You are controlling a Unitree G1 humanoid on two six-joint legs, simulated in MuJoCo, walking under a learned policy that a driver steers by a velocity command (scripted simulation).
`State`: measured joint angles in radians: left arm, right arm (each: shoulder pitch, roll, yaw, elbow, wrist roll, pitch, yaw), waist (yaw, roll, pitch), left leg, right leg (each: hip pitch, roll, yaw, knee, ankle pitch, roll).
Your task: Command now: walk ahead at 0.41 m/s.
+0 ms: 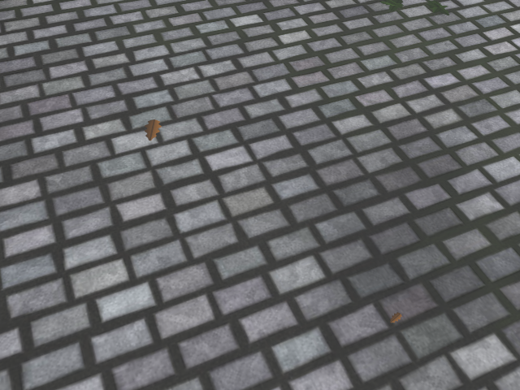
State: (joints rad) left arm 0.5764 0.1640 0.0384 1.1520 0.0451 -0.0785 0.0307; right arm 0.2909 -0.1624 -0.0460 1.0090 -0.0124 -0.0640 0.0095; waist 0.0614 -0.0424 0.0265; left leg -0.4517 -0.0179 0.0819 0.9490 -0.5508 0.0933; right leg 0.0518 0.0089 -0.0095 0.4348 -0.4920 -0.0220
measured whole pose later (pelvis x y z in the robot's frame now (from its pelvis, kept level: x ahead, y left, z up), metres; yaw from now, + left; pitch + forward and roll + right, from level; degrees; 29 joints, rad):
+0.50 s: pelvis +0.23 +0.07 +0.02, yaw -5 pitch -1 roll +0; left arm 0.13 0.18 0.04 0.92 0.02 -0.03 -0.03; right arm 0.40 -0.14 -0.01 1.03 -0.01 -0.09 -0.03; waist -0.01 -0.03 0.09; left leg 0.00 -0.07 0.16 0.29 -0.28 0.09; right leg -0.60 -0.02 -0.08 0.75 -0.03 -0.07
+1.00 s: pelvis +0.32 +0.07 +0.02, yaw -21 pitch +2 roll +1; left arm 0.25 0.26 0.09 0.84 0.02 0.02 0.00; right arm 0.14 -0.23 -0.05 0.80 -0.02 0.04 -0.04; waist 0.05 0.01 0.05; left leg -0.50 0.03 -0.08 0.91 -0.37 -0.05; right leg -0.34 0.14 0.10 0.40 -0.08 -0.11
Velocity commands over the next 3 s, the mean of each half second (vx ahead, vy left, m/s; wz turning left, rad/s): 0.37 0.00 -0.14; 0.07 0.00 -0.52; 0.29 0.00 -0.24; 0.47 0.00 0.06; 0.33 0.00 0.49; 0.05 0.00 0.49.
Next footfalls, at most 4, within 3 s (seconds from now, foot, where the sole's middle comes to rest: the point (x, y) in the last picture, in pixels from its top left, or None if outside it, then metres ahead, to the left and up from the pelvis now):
0.10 left None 0.20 0.12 -0.76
0.62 right None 0.41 -0.01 -0.76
1.16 left None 0.41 0.18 -0.76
1.66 right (325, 368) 0.56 -0.14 -0.76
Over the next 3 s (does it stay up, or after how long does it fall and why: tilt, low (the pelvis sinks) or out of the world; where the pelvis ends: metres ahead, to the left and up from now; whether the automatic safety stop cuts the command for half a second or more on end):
stays up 0.90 -0.24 0.03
